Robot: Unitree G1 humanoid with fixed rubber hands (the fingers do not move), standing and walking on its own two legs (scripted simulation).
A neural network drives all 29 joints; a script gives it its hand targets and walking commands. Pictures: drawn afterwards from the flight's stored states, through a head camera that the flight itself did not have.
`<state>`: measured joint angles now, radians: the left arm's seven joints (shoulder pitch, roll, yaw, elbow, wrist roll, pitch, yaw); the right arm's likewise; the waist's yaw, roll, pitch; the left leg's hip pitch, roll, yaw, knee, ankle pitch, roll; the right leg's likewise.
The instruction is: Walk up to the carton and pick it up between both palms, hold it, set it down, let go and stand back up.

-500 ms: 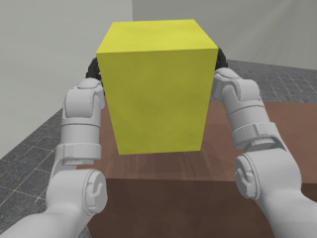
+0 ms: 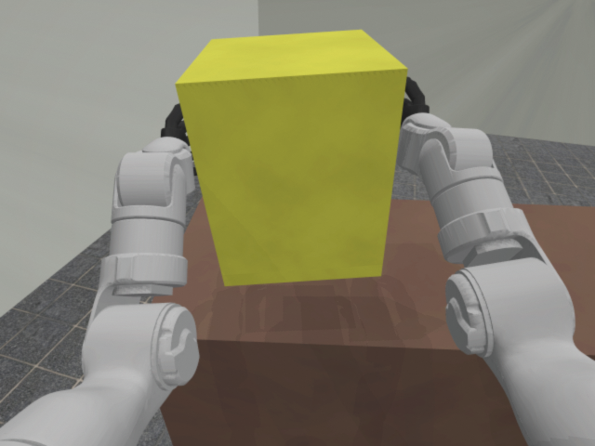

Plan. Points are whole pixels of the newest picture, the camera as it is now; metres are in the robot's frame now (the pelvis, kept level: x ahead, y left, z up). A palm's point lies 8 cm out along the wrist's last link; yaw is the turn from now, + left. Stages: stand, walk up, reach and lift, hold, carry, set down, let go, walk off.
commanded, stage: hold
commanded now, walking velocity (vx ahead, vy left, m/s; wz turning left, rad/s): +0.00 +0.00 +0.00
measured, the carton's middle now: (294, 155) +0.39 -0.01 +0.28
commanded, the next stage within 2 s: set down in 1.66 s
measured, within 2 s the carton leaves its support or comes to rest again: neither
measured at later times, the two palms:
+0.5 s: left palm (177, 155) +0.38 +0.14 +0.29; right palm (407, 136) +0.38 -0.16 +0.31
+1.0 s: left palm (174, 158) +0.38 +0.14 +0.28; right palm (404, 137) +0.38 -0.15 +0.31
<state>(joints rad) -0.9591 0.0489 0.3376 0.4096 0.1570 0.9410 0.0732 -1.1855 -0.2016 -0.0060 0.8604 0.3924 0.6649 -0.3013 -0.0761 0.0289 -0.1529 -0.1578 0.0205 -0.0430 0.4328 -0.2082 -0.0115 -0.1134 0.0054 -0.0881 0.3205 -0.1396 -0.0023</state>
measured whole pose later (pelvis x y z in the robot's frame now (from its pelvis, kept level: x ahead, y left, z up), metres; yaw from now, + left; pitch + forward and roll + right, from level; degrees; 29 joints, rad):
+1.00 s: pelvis +0.01 +0.00 +0.00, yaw +0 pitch -4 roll -2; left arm -0.92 0.04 0.34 0.33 0.19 0.96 0.05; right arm -1.14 -0.19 0.00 0.78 0.41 0.68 -0.32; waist -0.09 0.02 -0.13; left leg -0.14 0.02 -0.05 0.43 -0.22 -0.02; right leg -0.09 0.01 -0.09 0.32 -0.15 0.00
